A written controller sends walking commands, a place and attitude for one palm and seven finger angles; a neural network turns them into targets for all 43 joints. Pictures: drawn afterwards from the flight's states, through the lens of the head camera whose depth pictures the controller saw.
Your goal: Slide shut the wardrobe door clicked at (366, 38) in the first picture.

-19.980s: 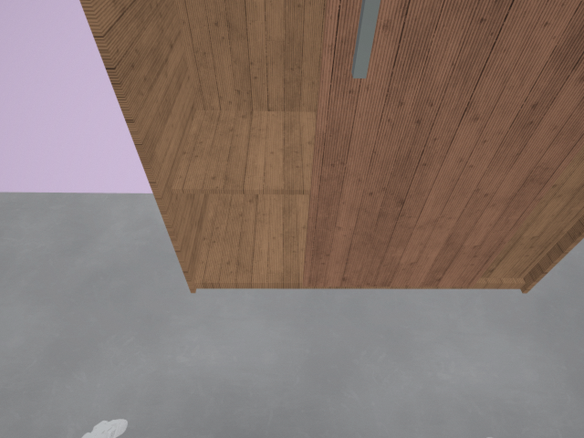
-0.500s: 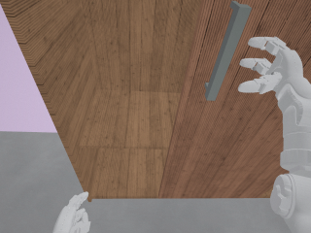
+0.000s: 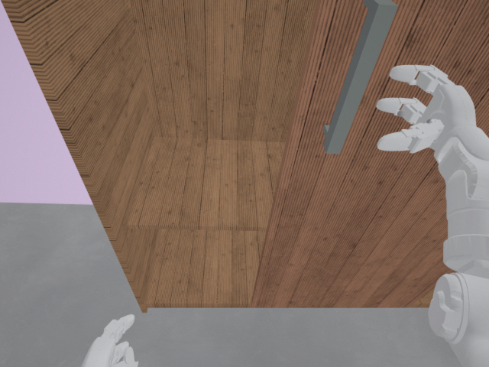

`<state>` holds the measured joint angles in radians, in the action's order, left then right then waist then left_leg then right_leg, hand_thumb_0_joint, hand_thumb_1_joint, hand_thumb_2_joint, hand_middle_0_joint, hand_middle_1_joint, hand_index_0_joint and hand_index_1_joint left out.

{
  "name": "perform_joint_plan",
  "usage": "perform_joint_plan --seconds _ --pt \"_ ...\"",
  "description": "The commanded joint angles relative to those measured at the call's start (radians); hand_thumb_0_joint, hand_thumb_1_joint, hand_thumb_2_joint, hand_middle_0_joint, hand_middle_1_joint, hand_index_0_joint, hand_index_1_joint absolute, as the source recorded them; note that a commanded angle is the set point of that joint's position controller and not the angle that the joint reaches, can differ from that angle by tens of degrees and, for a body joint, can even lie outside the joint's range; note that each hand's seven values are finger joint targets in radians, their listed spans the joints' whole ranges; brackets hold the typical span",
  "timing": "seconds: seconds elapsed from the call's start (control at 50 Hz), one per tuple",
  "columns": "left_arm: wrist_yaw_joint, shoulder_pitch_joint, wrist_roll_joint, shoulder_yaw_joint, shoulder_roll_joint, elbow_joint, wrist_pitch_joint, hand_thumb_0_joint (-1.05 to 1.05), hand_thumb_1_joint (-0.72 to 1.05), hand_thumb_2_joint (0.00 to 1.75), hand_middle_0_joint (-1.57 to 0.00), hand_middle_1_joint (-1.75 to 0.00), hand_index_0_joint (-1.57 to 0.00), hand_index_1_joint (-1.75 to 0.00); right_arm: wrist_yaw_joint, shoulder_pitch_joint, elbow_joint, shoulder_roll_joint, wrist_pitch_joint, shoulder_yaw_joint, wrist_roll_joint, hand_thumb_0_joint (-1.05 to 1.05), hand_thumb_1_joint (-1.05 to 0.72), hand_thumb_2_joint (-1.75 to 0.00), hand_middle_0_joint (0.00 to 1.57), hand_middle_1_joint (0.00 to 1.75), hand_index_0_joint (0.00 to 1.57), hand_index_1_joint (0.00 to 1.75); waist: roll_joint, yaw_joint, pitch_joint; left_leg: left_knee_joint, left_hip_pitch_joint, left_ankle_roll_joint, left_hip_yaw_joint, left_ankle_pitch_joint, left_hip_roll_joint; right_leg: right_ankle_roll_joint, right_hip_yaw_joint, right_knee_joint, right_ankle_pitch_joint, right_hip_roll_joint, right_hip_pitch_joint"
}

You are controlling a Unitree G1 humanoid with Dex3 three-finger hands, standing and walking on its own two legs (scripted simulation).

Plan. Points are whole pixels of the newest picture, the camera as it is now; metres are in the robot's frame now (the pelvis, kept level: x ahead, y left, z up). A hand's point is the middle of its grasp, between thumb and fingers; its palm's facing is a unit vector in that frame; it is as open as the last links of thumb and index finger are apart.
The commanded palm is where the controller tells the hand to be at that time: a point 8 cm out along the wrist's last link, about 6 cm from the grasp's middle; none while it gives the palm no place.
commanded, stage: move the hooked fingers beside the handle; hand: right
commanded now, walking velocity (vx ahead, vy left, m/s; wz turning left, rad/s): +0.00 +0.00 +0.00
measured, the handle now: (349, 82) +0.49 -0.12 +0.27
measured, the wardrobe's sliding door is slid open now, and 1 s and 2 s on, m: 0.42 0.42 0.42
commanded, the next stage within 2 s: feel for the door with the fingertips in 0.72 s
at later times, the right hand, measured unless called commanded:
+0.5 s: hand (398, 111) +0.42 -0.18 +0.26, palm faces -0.05 +1.00 -0.05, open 14.0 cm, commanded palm +0.40 -0.23 +0.25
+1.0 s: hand (381, 106) +0.44 -0.16 +0.26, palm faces -0.04 +1.00 -0.05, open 14.0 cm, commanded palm +0.41 -0.20 +0.25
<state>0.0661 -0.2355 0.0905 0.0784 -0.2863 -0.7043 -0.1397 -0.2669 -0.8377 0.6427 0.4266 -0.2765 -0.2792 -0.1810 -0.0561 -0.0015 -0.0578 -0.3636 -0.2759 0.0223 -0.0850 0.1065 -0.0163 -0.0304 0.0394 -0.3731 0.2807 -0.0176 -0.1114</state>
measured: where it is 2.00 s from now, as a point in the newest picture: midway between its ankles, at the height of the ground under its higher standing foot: outside the picture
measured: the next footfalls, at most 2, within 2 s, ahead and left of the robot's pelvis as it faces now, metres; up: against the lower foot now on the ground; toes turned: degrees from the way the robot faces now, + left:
none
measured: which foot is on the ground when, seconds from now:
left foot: down 0.00-1.00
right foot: down 0.00-1.00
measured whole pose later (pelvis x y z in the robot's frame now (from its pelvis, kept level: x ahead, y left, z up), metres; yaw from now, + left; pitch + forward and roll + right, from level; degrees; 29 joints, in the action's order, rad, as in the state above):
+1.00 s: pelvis +0.01 -0.01 +0.00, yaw +0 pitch +1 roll +1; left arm 0.05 -0.21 0.08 0.07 -0.28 -0.70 -0.13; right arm -0.19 -0.82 0.53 0.34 -0.35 -0.24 -0.17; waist -0.07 -0.01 -0.07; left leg -0.37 -0.26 0.01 -0.08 0.13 -0.02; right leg -0.04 0.04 -0.36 0.30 -0.02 -0.09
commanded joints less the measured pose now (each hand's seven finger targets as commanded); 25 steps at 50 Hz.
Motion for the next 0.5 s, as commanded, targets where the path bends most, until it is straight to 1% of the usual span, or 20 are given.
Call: perform_joint_plan --seconds 0.0,0.02,0.04,0.06,0.08,0.1,0.12,0.14,0.16,0.18,0.2,0.22,0.26,0.3,0.32,0.36,0.38,0.4,0.42,0.48 --pt "0.001 0.127 0.0 -0.05 -0.113 0.163 -0.077 0.0 0.9 0.9 -0.2 -0.3 -0.2 -0.3 0.006 -0.558 -0.357 0.216 0.121 -0.047 -0.038 0.0 0.5 -0.3 0.3 1.2 0.3 1.2 0.014 0.003 -0.345 -0.007 0.256 0.034 0.073 -0.181 -0.008 0.005 -0.069 0.043 -0.269 0.007 -0.014" --pt "0.002 0.123 -0.008 -0.049 -0.11 0.163 -0.08 0.0 0.9 0.9 -0.2 -0.3 -0.2 -0.3 0.015 -0.556 -0.397 0.226 0.136 -0.071 -0.032 0.0 0.5 -0.3 0.3 1.2 0.3 1.2 -0.01 0.002 -0.374 -0.008 0.276 0.031 0.077 -0.199 -0.008 0.007 -0.063 0.044 -0.287 0.01 0.008" --pt "0.004 0.124 -0.009 -0.048 -0.109 0.162 -0.08 0.0 0.9 0.9 -0.2 -0.3 -0.2 -0.3 0.023 -0.541 -0.397 0.243 0.138 -0.085 -0.029 0.0 0.5 -0.3 0.3 1.2 0.3 1.2 0.013 -0.001 -0.363 -0.008 0.285 0.028 0.073 -0.208 -0.007 0.006 -0.062 0.047 -0.297 0.012 0.0" --pt "0.004 0.124 -0.008 -0.046 -0.109 0.158 -0.082 0.0 0.9 0.9 -0.2 -0.3 -0.2 -0.3 0.029 -0.56 -0.401 0.242 0.138 -0.078 -0.024 0.0 0.5 -0.3 0.3 1.2 0.3 1.2 -0.01 0.001 -0.351 -0.005 0.28 0.028 0.073 -0.201 -0.007 0.009 -0.06 0.052 -0.29 0.011 -0.003" --pt "0.005 0.119 -0.009 -0.046 -0.109 0.151 -0.083 0.0 0.9 0.9 -0.2 -0.3 -0.2 -0.3 0.037 -0.549 -0.373 0.238 0.129 -0.081 -0.018 0.0 0.5 -0.3 0.3 1.2 0.3 1.2 0.017 0.004 -0.321 -0.004 0.271 0.027 0.068 -0.197 -0.005 0.009 -0.062 0.055 -0.288 0.013 -0.015" --pt "-0.003 0.118 -0.006 -0.052 -0.119 0.142 -0.084 0.0 0.9 0.9 -0.2 -0.3 -0.2 -0.3 0.047 -0.536 -0.34 0.278 0.111 -0.099 -0.018 0.0 0.5 -0.3 0.3 1.2 0.3 1.2 0.044 -0.012 -0.297 0.0 0.274 0.032 0.065 -0.19 -0.007 0.011 -0.07 0.057 -0.282 0.008 -0.053" --pt "0.003 0.116 -0.01 -0.046 -0.115 0.142 -0.077 0.0 0.9 0.9 -0.2 -0.3 -0.2 -0.3 0.05 -0.49 -0.317 0.263 0.102 -0.107 -0.006 0.0 0.5 -0.3 0.3 1.2 0.3 1.2 0.049 -0.007 -0.278 -0.001 0.275 0.027 0.067 -0.179 -0.007 0.009 -0.06 0.069 -0.268 0.017 -0.055" --pt "0.006 0.119 -0.008 -0.045 -0.116 0.141 -0.074 0.0 0.9 0.9 -0.2 -0.3 -0.2 -0.3 0.049 -0.48 -0.284 0.238 0.086 -0.085 -0.001 0.0 0.5 -0.3 0.3 1.2 0.3 1.2 0.058 -0.004 -0.252 0.002 0.261 0.026 0.065 -0.168 -0.007 0.006 -0.057 0.073 -0.253 0.016 -0.067" --pt "0.006 0.112 -0.007 -0.047 -0.117 0.136 -0.072 0.0 0.9 0.9 -0.2 -0.3 -0.2 -0.3 0.05 -0.463 -0.251 0.245 0.071 -0.092 0.005 0.0 0.5 -0.3 0.3 1.2 0.3 1.2 0.055 -0.001 -0.23 0.004 0.249 0.027 0.065 -0.163 -0.007 0.005 -0.054 0.073 -0.247 0.015 -0.073" --pt "0.005 0.112 -0.007 -0.046 -0.117 0.14 -0.067 0.0 0.9 0.9 -0.2 -0.3 -0.2 -0.3 0.045 -0.429 -0.227 0.222 0.057 -0.077 0.008 0.0 0.5 -0.3 0.3 1.2 0.3 1.2 0.046 -0.006 -0.223 0.003 0.244 0.028 0.063 -0.158 -0.009 0.007 -0.053 0.077 -0.244 0.016 -0.081" --pt "-0.002 0.106 -0.004 -0.052 -0.126 0.135 -0.064 0.0 0.9 0.9 -0.2 -0.3 -0.2 -0.3 0.044 -0.421 -0.203 0.244 0.042 -0.083 0.008 0.0 0.5 -0.3 0.3 1.2 0.3 1.2 0.05 -0.014 -0.22 0.001 0.244 0.036 0.06 -0.171 -0.009 0.012 -0.059 0.071 -0.259 0.01 -0.09" --pt "0.002 0.103 -0.007 -0.049 -0.121 0.137 -0.056 0.0 0.9 0.9 -0.2 -0.3 -0.2 -0.3 0.036 -0.389 -0.184 0.22 0.036 -0.08 0.011 0.0 0.5 -0.3 0.3 1.2 0.3 1.2 0.05 -0.006 -0.218 -0.003 0.241 0.032 0.064 -0.18 -0.01 0.009 -0.049 0.07 -0.265 0.018 -0.081" --pt "0.002 0.105 -0.004 -0.05 -0.124 0.148 -0.048 0.0 0.9 0.9 -0.2 -0.3 -0.2 -0.3 0.02 -0.399 -0.197 0.219 0.039 -0.07 0.006 0.0 0.5 -0.3 0.3 1.2 0.3 1.2 0.071 0.0 -0.242 -0.002 0.246 0.029 0.065 -0.177 -0.01 0.006 -0.049 0.067 -0.253 0.017 -0.081" --pt "-0.001 0.112 -0.002 -0.053 -0.12 0.158 -0.054 0.0 0.9 0.9 -0.2 -0.3 -0.2 -0.3 0.007 -0.451 -0.25 0.177 0.059 -0.027 -0.011 0.0 0.5 -0.3 0.3 1.2 0.3 1.2 0.056 0.008 -0.268 -0.007 0.235 0.033 0.065 -0.194 -0.008 0.005 -0.057 0.053 -0.274 0.015 -0.053" --pt "0.001 0.107 -0.005 -0.055 -0.119 0.161 -0.058 0.0 0.9 0.9 -0.2 -0.3 -0.2 -0.3 0.004 -0.461 -0.299 0.185 0.078 -0.042 -0.015 0.0 0.5 -0.3 0.3 1.2 0.3 1.2 0.064 0.011 -0.309 -0.013 0.252 0.031 0.065 -0.217 -0.006 0.006 -0.058 0.049 -0.302 0.02 -0.025" --pt "-0.001 0.121 -0.009 -0.055 -0.111 0.18 -0.068 0.0 0.9 0.9 -0.2 -0.3 -0.2 -0.3 0.0 -0.495 -0.427 0.192 0.112 -0.053 -0.028 0.0 0.5 -0.3 0.3 1.2 0.3 1.2 0.016 0.001 -0.391 -0.026 0.282 0.033 0.065 -0.269 -0.003 0.017 -0.064 0.038 -0.383 0.019 0.04" --pt "-0.003 0.128 -0.01 -0.054 -0.108 0.182 -0.076 0.0 0.9 0.9 -0.2 -0.3 -0.2 -0.3 0.0 -0.525 -0.484 0.171 0.124 -0.038 -0.033 0.0 0.5 -0.3 0.3 1.2 0.3 1.2 -0.019 0.002 -0.41 -0.03 0.279 0.033 0.063 -0.292 -0.002 0.026 -0.065 0.031 -0.428 0.019 0.072" --pt "-0.01 0.137 -0.008 -0.054 -0.108 0.179 -0.082 0.0 0.9 0.9 -0.2 -0.3 -0.2 -0.3 0.009 -0.521 -0.501 0.184 0.124 -0.036 -0.04 0.0 0.5 -0.3 0.3 1.2 0.3 1.2 -0.031 -0.007 -0.399 -0.03 0.269 0.036 0.061 -0.287 -0.001 0.033 -0.075 0.025 -0.44 0.016 0.067" --pt "-0.006 0.133 -0.014 -0.051 -0.105 0.167 -0.083 0.0 0.9 0.9 -0.2 -0.3 -0.2 -0.3 0.014 -0.537 -0.513 0.141 0.127 -0.013 -0.037 0.0 0.5 -0.3 0.3 1.2 0.3 1.2 -0.04 0.008 -0.391 -0.03 0.26 0.033 0.058 -0.291 0.001 0.04 -0.073 0.029 -0.455 0.023 0.086" --pt "-0.003 0.125 -0.013 -0.05 -0.111 0.135 -0.073 0.0 0.9 0.9 -0.2 -0.3 -0.2 -0.3 0.041 -0.439 -0.369 0.157 0.065 -0.051 -0.03 0.0 0.5 -0.3 0.3 1.2 0.3 1.2 0.047 0.001 -0.263 -0.018 0.227 0.03 0.046 -0.236 0.006 0.039 -0.069 0.045 -0.38 0.023 0.005"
